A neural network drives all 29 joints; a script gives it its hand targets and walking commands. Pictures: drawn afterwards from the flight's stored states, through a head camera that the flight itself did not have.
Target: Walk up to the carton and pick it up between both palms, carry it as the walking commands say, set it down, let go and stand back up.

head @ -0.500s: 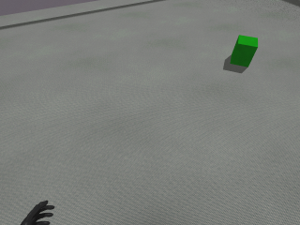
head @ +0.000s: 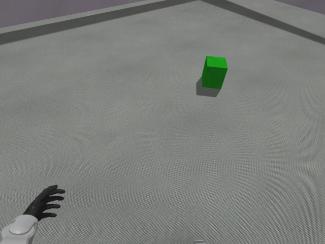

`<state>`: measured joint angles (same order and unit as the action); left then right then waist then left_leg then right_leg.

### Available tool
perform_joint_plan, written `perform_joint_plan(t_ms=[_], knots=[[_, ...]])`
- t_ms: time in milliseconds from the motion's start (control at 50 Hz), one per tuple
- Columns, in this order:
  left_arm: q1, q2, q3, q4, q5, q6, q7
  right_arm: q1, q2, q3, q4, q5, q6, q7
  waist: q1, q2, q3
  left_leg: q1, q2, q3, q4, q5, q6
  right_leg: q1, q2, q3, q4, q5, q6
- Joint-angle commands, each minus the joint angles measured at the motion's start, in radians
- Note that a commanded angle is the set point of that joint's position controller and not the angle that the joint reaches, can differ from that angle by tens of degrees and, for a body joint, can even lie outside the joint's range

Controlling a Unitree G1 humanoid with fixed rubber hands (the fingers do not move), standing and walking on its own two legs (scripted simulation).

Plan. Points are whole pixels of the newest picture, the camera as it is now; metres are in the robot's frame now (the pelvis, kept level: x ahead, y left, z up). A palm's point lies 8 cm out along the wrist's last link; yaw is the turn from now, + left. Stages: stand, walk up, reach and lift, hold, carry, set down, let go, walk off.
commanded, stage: walk up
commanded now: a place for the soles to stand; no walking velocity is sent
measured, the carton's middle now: (213, 72) +1.83 -0.71 -0.66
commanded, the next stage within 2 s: none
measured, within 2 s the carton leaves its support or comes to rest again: neither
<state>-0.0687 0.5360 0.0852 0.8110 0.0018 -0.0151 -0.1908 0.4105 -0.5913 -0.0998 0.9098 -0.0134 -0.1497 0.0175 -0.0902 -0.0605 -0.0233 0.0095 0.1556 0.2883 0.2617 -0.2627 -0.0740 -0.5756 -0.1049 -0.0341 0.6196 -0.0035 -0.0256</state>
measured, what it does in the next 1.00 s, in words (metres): walks ahead: right foot, then left foot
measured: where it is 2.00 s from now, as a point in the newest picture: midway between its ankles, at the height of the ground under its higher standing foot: (201, 141)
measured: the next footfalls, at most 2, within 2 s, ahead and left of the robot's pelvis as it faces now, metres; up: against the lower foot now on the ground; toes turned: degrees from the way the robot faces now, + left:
right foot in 0.08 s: +0.20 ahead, -0.17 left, +0.00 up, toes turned -4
left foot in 0.40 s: +0.45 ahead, +0.05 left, +0.00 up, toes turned +6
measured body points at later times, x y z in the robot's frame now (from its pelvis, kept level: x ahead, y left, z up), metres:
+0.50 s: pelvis +0.31 -0.05 -0.02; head +0.33 -0.03 +0.43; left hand +0.44 +0.28 -0.13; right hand +0.40 -0.44 -0.05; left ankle +0.41 +0.04 -0.75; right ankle +0.23 -0.17 -0.68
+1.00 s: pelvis +0.57 -0.20 -0.01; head +0.59 -0.21 +0.44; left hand +0.74 +0.13 -0.08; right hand +0.59 -0.56 -0.10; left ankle +0.56 -0.04 -0.69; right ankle +0.55 -0.30 -0.75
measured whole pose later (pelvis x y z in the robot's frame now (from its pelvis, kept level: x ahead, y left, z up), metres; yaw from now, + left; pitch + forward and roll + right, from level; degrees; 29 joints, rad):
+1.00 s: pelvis +0.57 -0.20 -0.01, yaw -8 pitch +1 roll -1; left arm 0.19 0.50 0.10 0.77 0.00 -0.05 -0.09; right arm 0.31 -0.53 -0.05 0.84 0.01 -0.09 0.02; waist 0.01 0.03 0.03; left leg -0.46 0.13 0.04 1.02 -0.32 0.02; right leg -0.24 0.00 -0.10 0.49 -0.26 -0.03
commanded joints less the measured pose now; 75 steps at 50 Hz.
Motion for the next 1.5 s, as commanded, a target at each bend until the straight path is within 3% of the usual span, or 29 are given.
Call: perform_joint_plan(t_ms=[0, 60, 80, 100, 140, 160, 280, 340, 360, 380, 400, 420, 520, 600, 760, 800, 820, 840, 860, 880, 940, 1060, 1120, 1140, 1180, 1220, 1300, 1380, 1480], knots=[[-0.055, 0.087, 0.025, -0.045, 0.002, -0.010, 0.011, -0.097, -0.231, -0.037, -0.059, 0.002, 0.001, -0.005, 0.075, 0.185, 0.039, -0.075, 0.186, -0.060, -0.003, 0.234, 0.192, 0.099, 0.041, -0.025, -0.082, -0.103, -0.041], [0.145, 0.168, 0.067, 0.013, 0.006, -0.011, 0.054, -0.033, -0.212, -0.028, -0.058, 0.010, 0.016, -0.013, 0.164, 0.035, -0.142, -0.182, 0.109, -0.007, 0.486, 0.434, 0.174, 0.559, 0.140, -0.079, -0.173, -0.310, -0.088], [0.339, 0.264, 0.106, 0.031, 0.013, -0.011, 0.080, -0.035, -0.147, -0.001, -0.093, 0.013, 0.017, -0.009, 0.263, -0.132, -0.222, -0.469, 0.035, -0.038, 0.799, 0.181, 0.128, 0.779, -0.055, 0.253, -0.205, -0.394, -0.166], [0.338, 0.339, 0.111, 0.019, -0.001, -0.018, 0.105, -0.077, -0.092, 0.018, -0.134, 0.020, 0.017, -0.012, 0.247, -0.289, -0.148, -0.767, -0.083, -0.167, 0.962, -0.284, 0.094, 0.835, -0.207, 0.617, -0.335, -0.352, -0.230], [0.217, 0.256, 0.094, -0.006, -0.034, -0.017, 0.116, -0.107, -0.169, 0.014, -0.095, 0.041, 0.007, -0.016, 0.182, -0.016, -0.093, -0.816, 0.009, -0.276, 0.944, -0.089, 0.110, 0.877, -0.155, 0.380, -0.263, 0.051, -0.223], [0.222, 0.218, 0.087, -0.022, -0.031, -0.023, 0.121, -0.100, -0.157, 0.011, -0.109, 0.042, 0.008, -0.013, 0.173, -0.031, -0.083, -0.778, -0.003, -0.266, 0.889, -0.094, 0.119, 0.814, -0.125, 0.288, -0.213, 0.245, -0.221], [0.177, 0.152, 0.052, -0.095, 0.007, -0.050, 0.091, -0.139, -0.084, -0.001, -0.126, 0.019, 0.025, 0.025, 0.105, -0.162, 0.022, -0.434, -0.047, -0.170, 0.332, 0.046, 0.066, 0.339, -0.041, 0.104, -0.311, 0.020, -0.228], [0.175, 0.126, 0.035, -0.119, -0.018, -0.039, 0.087, -0.023, -0.135, -0.025, -0.082, 0.006, 0.013, 0.016, 0.040, -0.034, -0.061, -0.133, -0.097, -0.102, 0.235, 0.246, 0.112, 0.248, -0.001, 0.053, -0.121, -0.063, -0.159], [0.177, 0.098, 0.019, -0.128, -0.005, -0.046, 0.086, 0.092, -0.160, -0.048, -0.066, -0.005, 0.013, -0.001, -0.030, 0.102, -0.138, 0.065, -0.090, -0.144, 0.257, 0.158, 0.152, 0.142, 0.026, 0.004, 0.072, -0.051, -0.136], [0.206, 0.045, 0.007, -0.148, -0.005, -0.047, 0.089, 0.189, -0.243, -0.070, -0.056, -0.016, 0.004, -0.016, -0.076, 0.319, -0.174, 0.230, 0.131, -0.455, 0.128, -0.074, 0.228, -0.086, 0.117, -0.043, 0.374, -0.241, -0.081], [0.252, 0.063, 0.009, -0.164, 0.000, -0.043, 0.097, 0.204, -0.318, -0.081, -0.081, -0.018, -0.002, -0.024, -0.057, 0.306, -0.231, 0.257, 0.380, -0.839, -0.009, -0.392, 0.323, -0.205, 0.160, 0.098, 0.582, -0.531, -0.051], [0.225, 0.149, 0.017, -0.142, 0.007, -0.037, 0.099, 0.111, -0.282, -0.076, -0.116, 0.008, -0.005, -0.030, -0.045, 0.120, -0.140, 0.131, 0.389, -0.870, -0.061, -0.519, 0.338, -0.175, 0.103, 0.168, 0.645, -0.452, -0.045], [0.263, 0.152, 0.036, -0.088, -0.001, -0.025, 0.061, -0.118, -0.202, -0.038, -0.173, 0.007, 0.004, -0.005, 0.080, 0.179, 0.051, -0.253, 0.194, -0.358, -0.071, -0.211, 0.271, -0.020, 0.009, 0.074, 0.323, -0.360, 0.024], [0.177, 0.138, 0.046, -0.103, 0.007, -0.006, 0.020, -0.095, -0.240, -0.052, -0.162, -0.003, -0.004, 0.001, 0.071, 0.272, 0.068, -0.293, 0.160, -0.254, -0.120, -0.308, 0.249, 0.043, -0.005, 0.023, 0.126, -0.226, 0.035], [0.062, 0.123, 0.060, -0.098, 0.013, -0.017, 0.023, -0.084, -0.255, -0.045, -0.123, 0.007, 0.014, 0.005, 0.068, 0.191, 0.057, -0.282, 0.171, -0.189, -0.003, -0.207, 0.214, 0.170, 0.023, -0.047, -0.038, -0.205, -0.011], [0.154, 0.137, 0.070, -0.066, 0.023, -0.023, 0.037, -0.074, -0.214, -0.023, -0.117, 0.007, 0.017, -0.001, 0.133, 0.083, -0.014, -0.307, 0.121, -0.106, 0.248, 0.072, 0.195, 0.378, 0.078, -0.078, -0.136, -0.295, -0.049], [0.373, 0.198, 0.106, -0.015, 0.022, -0.033, 0.063, -0.067, -0.159, -0.017, -0.133, 0.012, 0.023, -0.001, 0.229, -0.107, -0.113, -0.448, 0.059, -0.095, 0.626, 0.163, 0.166, 0.656, 0.039, 0.041, -0.201, -0.411, -0.079], [0.416, 0.296, 0.130, -0.028, 0.028, -0.035, 0.095, -0.028, -0.046, 0.034, -0.158, 0.023, 0.025, -0.003, 0.244, -0.344, -0.078, -0.775, -0.099, -0.189, 0.894, -0.259, 0.115, 0.757, -0.219, 0.473, -0.334, -0.467, -0.135], [0.364, 0.321, 0.109, -0.059, 0.011, -0.040, 0.110, -0.118, -0.130, 0.008, -0.162, 0.028, 0.030, -0.017, 0.228, -0.150, -0.087, -0.845, -0.081, -0.281, 0.994, -0.239, 0.118, 0.746, -0.276, 0.549, -0.388, -0.465, -0.180], [0.309, 0.270, 0.097, -0.072, -0.015, -0.037, 0.110, -0.070, -0.133, 0.007, -0.125, 0.040, 0.033, -0.013, 0.177, -0.042, -0.040, -0.790, -0.022, -0.308, 0.967, -0.115, 0.111, 0.664, -0.255, 0.405, -0.346, -0.306, -0.158], [0.278, 0.185, 0.077, -0.077, -0.002, -0.047, 0.120, -0.056, -0.136, -0.001, -0.108, 0.028, 0.048, 0.000, 0.125, -0.063, 0.020, -0.646, -0.018, -0.275, 0.757, -0.061, 0.096, 0.527, -0.112, 0.144, -0.287, 0.120, -0.137], [0.293, 0.146, 0.061, -0.137, -0.001, -0.039, 0.111, -0.119, -0.071, 0.009, -0.145, 0.022, 0.047, 0.023, 0.135, -0.129, 0.003, -0.463, -0.085, -0.139, 0.305, 0.109, 0.090, 0.496, -0.056, 0.005, -0.245, 0.192, -0.150], [0.301, 0.139, 0.055, -0.163, -0.008, -0.034, 0.119, -0.043, -0.070, -0.002, -0.123, 0.020, 0.044, 0.009, 0.068, -0.061, -0.029, -0.195, -0.120, -0.127, 0.273, 0.168, 0.147, 0.370, -0.071, -0.014, -0.106, 0.240, -0.117], [0.315, 0.125, 0.046, -0.161, -0.003, -0.034, 0.117, 0.067, -0.125, -0.026, -0.094, 0.011, 0.044, -0.002, 0.003, 0.099, -0.097, -0.019, -0.112, -0.127, 0.234, 0.164, 0.190, 0.292, -0.018, -0.058, 0.094, 0.205, -0.095], [0.358, 0.065, 0.019, -0.207, -0.001, -0.042, 0.122, 0.205, -0.275, -0.076, -0.116, 0.001, 0.027, -0.027, -0.047, 0.281, -0.203, 0.266, 0.364, -0.902, 0.048, -0.079, 0.377, -0.146, 0.162, 0.055, 0.628, -0.520, -0.012], [0.328, 0.165, 0.030, -0.178, -0.003, -0.031, 0.121, 0.070, -0.242, -0.063, -0.148, 0.041, 0.019, -0.036, -0.008, 0.008, -0.117, 0.086, 0.374, -0.787, 0.037, -0.106, 0.422, -0.143, 0.061, 0.158, 0.772, -0.443, -0.003], [0.347, 0.130, 0.032, -0.135, -0.002, -0.020, 0.086, -0.054, -0.127, -0.026, -0.183, 0.027, -0.001, -0.027, 0.094, 0.097, 0.067, -0.236, 0.169, -0.329, -0.002, 0.195, 0.283, 0.005, 0.005, 0.097, 0.442, -0.285, 0.007], [0.259, 0.110, 0.042, -0.149, 0.011, 0.004, 0.052, -0.034, -0.186, -0.039, -0.181, 0.003, -0.002, -0.011, 0.063, 0.267, 0.147, -0.331, 0.111, -0.251, -0.099, -0.090, 0.250, 0.052, -0.007, 0.011, 0.213, -0.158, 0.036], [0.093, 0.100, 0.055, -0.152, 0.021, -0.003, 0.030, -0.058, -0.207, -0.051, -0.170, 0.011, 0.004, -0.009, 0.055, 0.166, 0.121, -0.304, 0.135, -0.224, -0.079, -0.127, 0.224, 0.118, -0.021, 0.002, 0.011, -0.101, 0.021]])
